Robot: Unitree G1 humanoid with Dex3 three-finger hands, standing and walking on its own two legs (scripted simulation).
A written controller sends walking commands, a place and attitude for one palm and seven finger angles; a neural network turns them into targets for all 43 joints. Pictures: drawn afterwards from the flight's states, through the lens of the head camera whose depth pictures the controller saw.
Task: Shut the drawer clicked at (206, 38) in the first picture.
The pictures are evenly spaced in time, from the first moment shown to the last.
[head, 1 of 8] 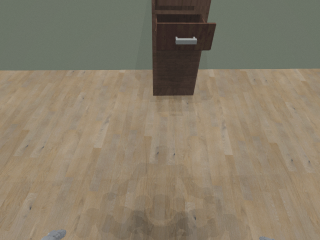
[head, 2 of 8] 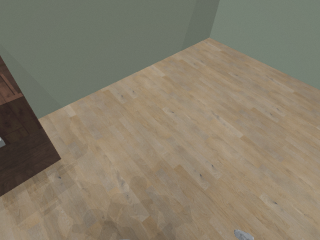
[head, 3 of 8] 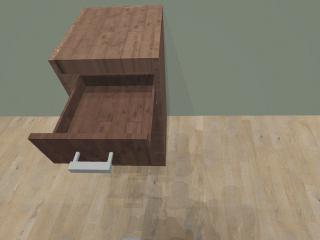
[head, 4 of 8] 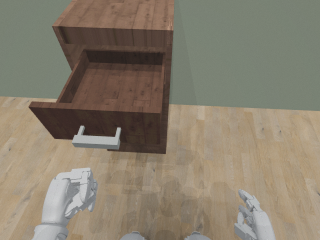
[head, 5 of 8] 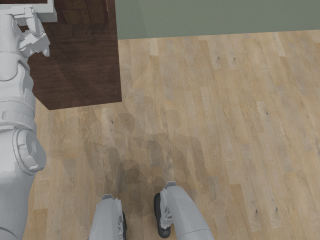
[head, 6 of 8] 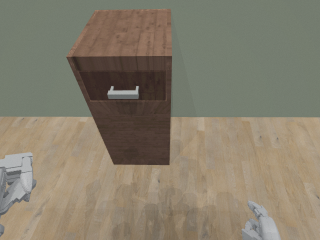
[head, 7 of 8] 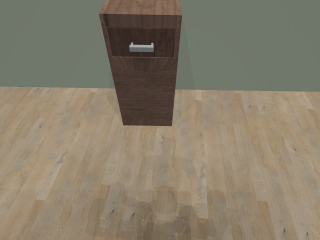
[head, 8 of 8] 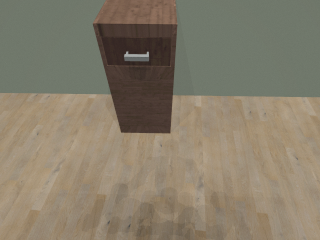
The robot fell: no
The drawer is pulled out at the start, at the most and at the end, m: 0.29 0.29 0.00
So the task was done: yes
